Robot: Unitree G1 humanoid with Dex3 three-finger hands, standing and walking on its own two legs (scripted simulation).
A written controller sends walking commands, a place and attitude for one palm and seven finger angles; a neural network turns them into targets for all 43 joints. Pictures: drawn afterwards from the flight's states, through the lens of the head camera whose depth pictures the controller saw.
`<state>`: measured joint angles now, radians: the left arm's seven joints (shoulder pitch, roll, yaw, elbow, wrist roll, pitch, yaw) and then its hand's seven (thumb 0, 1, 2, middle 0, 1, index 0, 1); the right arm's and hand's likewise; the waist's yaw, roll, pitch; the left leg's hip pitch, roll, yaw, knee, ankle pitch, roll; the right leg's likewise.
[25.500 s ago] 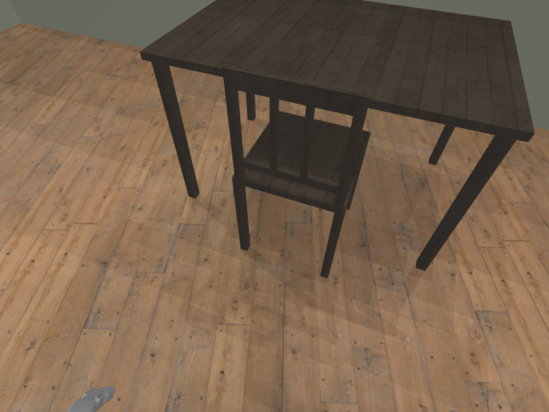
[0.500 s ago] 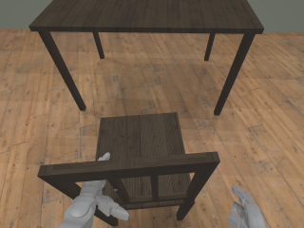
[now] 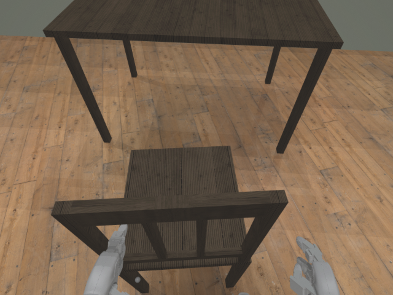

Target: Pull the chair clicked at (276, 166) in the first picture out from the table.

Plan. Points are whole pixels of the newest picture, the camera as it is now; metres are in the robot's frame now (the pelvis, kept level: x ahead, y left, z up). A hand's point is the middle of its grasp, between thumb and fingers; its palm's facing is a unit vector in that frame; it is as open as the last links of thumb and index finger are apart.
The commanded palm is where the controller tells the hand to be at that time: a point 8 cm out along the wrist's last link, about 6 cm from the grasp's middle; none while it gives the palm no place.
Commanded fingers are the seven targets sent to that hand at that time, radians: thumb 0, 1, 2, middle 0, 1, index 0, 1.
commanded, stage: draw the fingers out of the gap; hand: left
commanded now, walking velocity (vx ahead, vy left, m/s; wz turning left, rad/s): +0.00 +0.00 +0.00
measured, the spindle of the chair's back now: (156, 239) +0.25 +0.10 -0.06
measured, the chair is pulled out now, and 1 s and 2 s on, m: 0.60 0.60 0.61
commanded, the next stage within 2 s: draw the hand back to the body in 0.26 s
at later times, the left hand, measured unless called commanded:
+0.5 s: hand out of the picture +0.14 +0.13 +0.00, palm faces +0.01 -1.00 -0.01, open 17.5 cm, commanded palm +0.10 +0.19 +0.02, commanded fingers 0.00 -0.55 0.20 0.00 0.00 0.00 0.00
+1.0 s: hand (98, 289) +0.14 +0.16 +0.05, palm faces -0.10 -0.95 -0.29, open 16.6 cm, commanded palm +0.13 +0.24 +0.12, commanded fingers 0.00 -0.12 0.41 -0.06 -0.09 -0.06 -0.09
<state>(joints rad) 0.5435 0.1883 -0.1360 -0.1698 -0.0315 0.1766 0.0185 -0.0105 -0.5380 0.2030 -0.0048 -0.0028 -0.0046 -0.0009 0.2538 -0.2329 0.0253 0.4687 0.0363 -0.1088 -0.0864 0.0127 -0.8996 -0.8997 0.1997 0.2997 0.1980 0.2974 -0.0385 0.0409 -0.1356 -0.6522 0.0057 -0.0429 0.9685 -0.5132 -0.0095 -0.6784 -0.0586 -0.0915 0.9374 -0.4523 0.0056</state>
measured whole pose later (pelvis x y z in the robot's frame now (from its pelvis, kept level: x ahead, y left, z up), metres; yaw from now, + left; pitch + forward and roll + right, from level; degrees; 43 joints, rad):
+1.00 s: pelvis +0.00 -0.01 +0.01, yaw +0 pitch +8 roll -2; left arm 0.78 0.41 -0.02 -0.44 -0.10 0.04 0.00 -0.01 -0.41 0.27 -0.18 -0.11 -0.09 -0.04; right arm 0.24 -0.18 0.02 0.54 0.06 -0.12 -0.12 0.01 -0.90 -0.90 0.20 0.30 0.20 0.30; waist 0.00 0.07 -0.10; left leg -0.58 0.04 -0.06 0.95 -0.52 -0.03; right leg -0.59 -0.02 -0.11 0.89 -0.44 -0.01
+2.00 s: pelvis +0.01 -0.03 +0.05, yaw +0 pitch -4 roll +0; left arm 0.37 0.41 0.42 -0.36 -0.06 -0.05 0.17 0.01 0.89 0.90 -0.21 -0.30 -0.28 -0.33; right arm 0.12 -0.22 0.03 0.72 0.05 -0.17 -0.07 0.01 -0.90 -0.90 0.20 0.30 0.20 0.30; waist 0.06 0.14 0.01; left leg -0.11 0.03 -0.05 0.48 -0.31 -0.04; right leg -0.16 -0.02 -0.11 0.51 -0.29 -0.02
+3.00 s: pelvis -0.08 +0.01 +0.04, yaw +0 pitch +1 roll -1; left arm 0.51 0.38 0.38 -0.53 -0.03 -0.14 0.18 0.01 0.89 0.90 -0.21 -0.30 -0.21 -0.30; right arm 0.18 -0.24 0.00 0.62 0.01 -0.08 -0.08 0.01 -0.90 -0.90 0.20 0.30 0.20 0.30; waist 0.01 0.02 0.04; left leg -0.43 0.00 -0.03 0.67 -0.34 0.01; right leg -0.42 -0.05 -0.08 0.55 -0.15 0.00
